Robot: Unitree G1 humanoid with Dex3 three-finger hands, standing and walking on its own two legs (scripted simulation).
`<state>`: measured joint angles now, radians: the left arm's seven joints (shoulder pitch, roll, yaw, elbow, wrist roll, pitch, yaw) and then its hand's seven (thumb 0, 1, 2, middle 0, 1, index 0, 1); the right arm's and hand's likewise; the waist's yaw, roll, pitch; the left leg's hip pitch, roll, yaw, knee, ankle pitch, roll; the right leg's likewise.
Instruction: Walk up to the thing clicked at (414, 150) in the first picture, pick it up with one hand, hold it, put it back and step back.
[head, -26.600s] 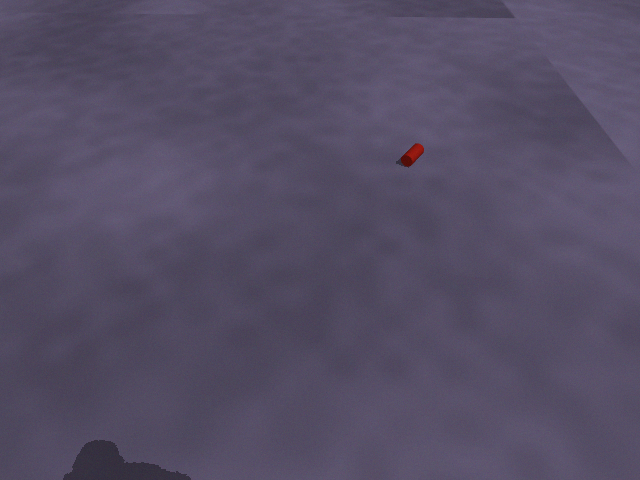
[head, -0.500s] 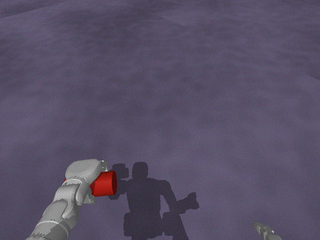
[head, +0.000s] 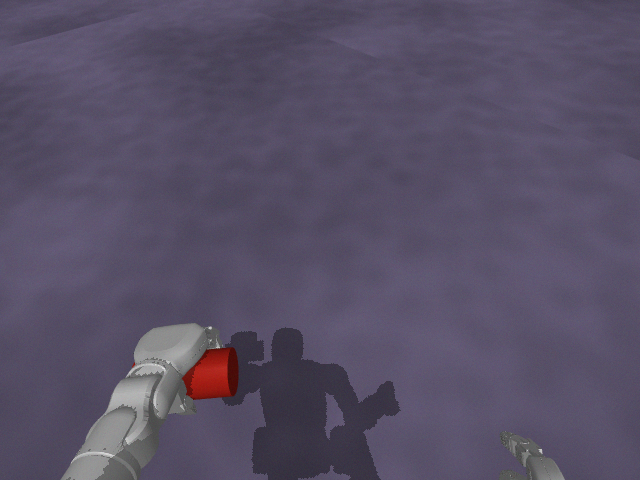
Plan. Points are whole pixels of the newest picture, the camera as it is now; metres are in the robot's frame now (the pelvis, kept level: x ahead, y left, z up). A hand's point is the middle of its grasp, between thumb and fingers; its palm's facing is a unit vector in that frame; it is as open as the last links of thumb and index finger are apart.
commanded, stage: hold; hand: left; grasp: from above
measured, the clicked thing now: (187, 375) +0.30 +0.22 -0.05
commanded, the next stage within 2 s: crouch in 0.48 s
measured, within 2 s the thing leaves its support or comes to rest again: neither
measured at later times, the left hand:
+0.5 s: hand (181, 373) +0.29 +0.22 -0.03, palm faces -0.43 -0.07 -0.90, open 9.5 cm
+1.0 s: hand (190, 400) +0.29 +0.23 -0.11, palm faces -0.44 -0.01 -0.90, open 9.4 cm
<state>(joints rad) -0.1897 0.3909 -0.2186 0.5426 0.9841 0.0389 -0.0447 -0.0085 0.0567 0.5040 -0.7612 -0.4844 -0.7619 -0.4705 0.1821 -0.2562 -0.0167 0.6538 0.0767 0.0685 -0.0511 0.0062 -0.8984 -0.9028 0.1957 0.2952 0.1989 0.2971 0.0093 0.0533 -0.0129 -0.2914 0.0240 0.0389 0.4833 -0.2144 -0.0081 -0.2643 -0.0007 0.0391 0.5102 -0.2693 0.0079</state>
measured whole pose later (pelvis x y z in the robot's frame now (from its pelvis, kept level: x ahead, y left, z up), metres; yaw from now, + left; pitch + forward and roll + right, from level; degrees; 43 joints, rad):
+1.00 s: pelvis -0.01 +0.00 -0.03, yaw +1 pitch +9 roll +0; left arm -0.33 0.36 -0.20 0.88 1.10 -0.03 0.20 -0.01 0.08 0.43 -0.77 -0.46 -0.77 -0.44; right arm 0.19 -0.26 -0.04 0.67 0.04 0.07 -0.02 0.00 -0.88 -0.90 0.20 0.30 0.20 0.30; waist -0.02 0.01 -0.06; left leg -0.61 0.02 0.01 0.75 -0.31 -0.01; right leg -0.56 0.00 0.02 0.76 -0.36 0.01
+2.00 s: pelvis -0.08 +0.01 -0.35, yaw -4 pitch +36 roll -6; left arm -0.74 0.57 0.05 1.27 1.22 -0.16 0.43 -0.01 0.04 0.57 -0.74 -0.54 -0.73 -0.53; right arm 0.12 -0.24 -0.02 0.78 -0.11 -0.08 0.09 0.00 -0.90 -0.90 0.20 0.29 0.20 0.30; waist -0.14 0.00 -0.16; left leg -2.11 0.04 -0.10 2.10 -0.63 0.00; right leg -2.00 0.04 -0.06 2.07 -0.70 0.02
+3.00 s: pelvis -0.08 +0.00 -0.46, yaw -8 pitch +30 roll -7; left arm -0.81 0.72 0.16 1.47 1.28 -0.27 0.52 -0.01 0.06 0.53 -0.73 -0.53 -0.73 -0.52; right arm 0.08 -0.26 0.06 0.80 -0.19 -0.09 0.13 0.00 -0.90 -0.90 0.20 0.30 0.20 0.30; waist -0.19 -0.06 -0.02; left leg -2.35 0.05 -0.18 2.44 -0.64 -0.03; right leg -2.24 0.08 -0.11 2.39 -0.70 0.02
